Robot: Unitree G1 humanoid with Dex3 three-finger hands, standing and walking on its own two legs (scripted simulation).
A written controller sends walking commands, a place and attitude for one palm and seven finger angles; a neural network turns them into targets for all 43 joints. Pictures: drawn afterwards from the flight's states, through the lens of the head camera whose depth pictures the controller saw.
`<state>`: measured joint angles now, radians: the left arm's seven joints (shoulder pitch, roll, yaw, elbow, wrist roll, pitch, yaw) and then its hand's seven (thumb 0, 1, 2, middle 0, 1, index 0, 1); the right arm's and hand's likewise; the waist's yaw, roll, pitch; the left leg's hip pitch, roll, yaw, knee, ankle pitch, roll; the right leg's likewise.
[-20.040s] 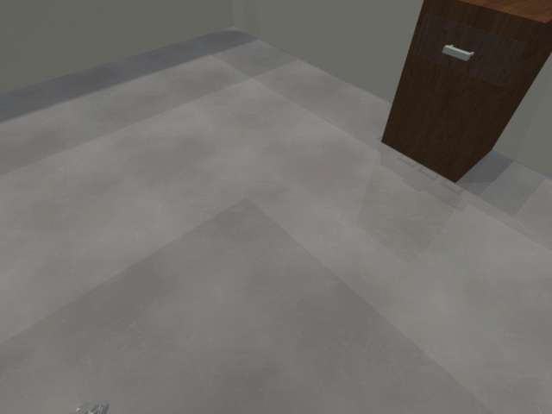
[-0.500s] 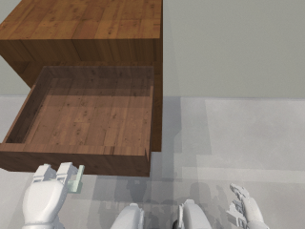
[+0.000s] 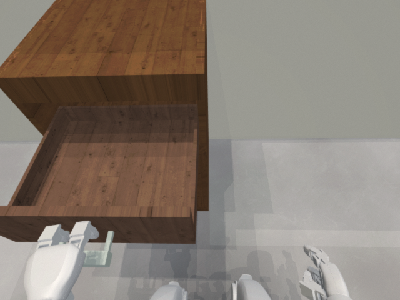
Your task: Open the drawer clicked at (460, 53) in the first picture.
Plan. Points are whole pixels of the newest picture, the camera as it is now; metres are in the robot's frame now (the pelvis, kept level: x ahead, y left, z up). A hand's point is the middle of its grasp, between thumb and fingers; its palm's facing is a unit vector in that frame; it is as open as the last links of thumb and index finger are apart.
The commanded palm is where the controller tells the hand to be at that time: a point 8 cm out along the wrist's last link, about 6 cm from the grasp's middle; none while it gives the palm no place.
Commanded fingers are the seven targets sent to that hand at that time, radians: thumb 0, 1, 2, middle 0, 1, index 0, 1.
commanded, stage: lift the hand off the handle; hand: left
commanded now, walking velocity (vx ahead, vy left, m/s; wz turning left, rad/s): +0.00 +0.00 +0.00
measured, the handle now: (84, 247) +0.23 +0.26 -0.05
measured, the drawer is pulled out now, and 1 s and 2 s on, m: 0.30 0.30 0.30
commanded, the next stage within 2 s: draw the hand back to the body in 1.78 s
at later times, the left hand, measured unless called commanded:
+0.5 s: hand (59, 267) +0.18 +0.27 +0.01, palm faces -0.05 -0.09 -0.99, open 13.7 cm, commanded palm +0.17 +0.26 +0.07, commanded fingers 0.00 -0.50 0.30 -0.30 -1.20 -0.30 -1.20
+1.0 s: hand (51, 258) +0.18 +0.26 +0.05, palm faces +0.01 -0.10 -1.00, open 13.7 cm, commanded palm +0.16 +0.25 +0.10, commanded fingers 0.00 -0.50 0.30 -0.30 -1.20 -0.30 -1.20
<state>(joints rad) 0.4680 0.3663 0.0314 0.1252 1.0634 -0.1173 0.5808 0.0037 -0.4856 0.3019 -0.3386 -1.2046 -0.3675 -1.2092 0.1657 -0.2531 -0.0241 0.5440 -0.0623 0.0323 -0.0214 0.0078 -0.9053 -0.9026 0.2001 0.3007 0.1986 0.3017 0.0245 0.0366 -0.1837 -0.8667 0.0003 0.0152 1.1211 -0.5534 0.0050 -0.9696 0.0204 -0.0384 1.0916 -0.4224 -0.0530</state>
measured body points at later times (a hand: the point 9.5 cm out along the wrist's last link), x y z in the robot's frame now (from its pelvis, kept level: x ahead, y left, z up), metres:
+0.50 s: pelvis +0.02 +0.01 +0.02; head +0.06 -0.01 +0.47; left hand +0.17 +0.27 +0.07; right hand +0.21 -0.22 -0.07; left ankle -0.01 +0.12 -0.65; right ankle +0.06 -0.09 -0.65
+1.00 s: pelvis +0.03 +0.02 +0.04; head +0.05 -0.01 +0.49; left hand +0.18 +0.26 +0.11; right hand +0.22 -0.20 -0.05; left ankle -0.01 +0.12 -0.65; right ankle +0.06 -0.09 -0.65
